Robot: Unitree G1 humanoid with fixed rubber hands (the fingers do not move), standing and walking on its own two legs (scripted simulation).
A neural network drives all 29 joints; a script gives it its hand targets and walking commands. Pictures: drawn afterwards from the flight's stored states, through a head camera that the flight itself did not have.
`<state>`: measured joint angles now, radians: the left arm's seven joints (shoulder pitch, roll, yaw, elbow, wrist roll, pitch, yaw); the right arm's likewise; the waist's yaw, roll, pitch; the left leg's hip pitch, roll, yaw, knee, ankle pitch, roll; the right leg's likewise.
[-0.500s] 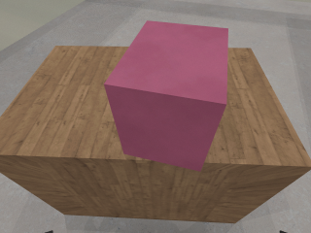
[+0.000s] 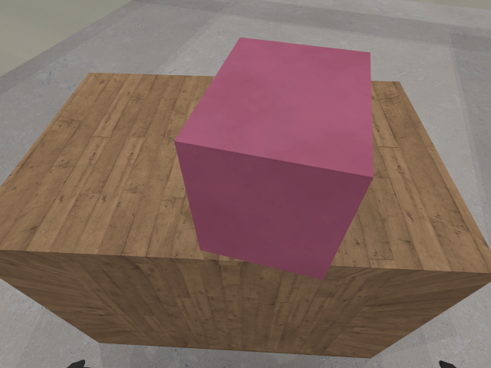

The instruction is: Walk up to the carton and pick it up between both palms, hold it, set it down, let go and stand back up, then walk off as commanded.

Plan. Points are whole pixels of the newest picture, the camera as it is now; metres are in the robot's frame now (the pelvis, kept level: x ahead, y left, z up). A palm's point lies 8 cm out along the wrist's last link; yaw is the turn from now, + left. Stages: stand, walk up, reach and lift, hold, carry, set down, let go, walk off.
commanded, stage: walk up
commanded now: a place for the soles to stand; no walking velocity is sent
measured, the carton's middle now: (280, 156) +0.46 -0.02 +0.11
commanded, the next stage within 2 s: reach and lift in 0.38 s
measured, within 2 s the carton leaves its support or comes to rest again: neither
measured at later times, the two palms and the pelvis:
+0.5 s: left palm out of the picture +0.10 +0.32 -0.08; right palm out of the picture +0.12 -0.32 -0.09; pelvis -0.01 +0.00 +0.00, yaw +0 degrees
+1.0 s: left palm (63, 339) +0.17 +0.30 -0.02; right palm out of the picture +0.12 -0.28 -0.02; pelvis +0.00 +0.01 +0.03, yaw +0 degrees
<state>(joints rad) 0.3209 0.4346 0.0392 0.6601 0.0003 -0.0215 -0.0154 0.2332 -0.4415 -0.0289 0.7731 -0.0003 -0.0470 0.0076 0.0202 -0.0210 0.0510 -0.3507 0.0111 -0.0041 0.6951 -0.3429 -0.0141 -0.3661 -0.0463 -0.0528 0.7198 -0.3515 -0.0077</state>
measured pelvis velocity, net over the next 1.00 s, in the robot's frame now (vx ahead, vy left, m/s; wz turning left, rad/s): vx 0.00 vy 0.01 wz -0.01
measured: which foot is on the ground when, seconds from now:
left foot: down 0.00-1.00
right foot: down 0.00-1.00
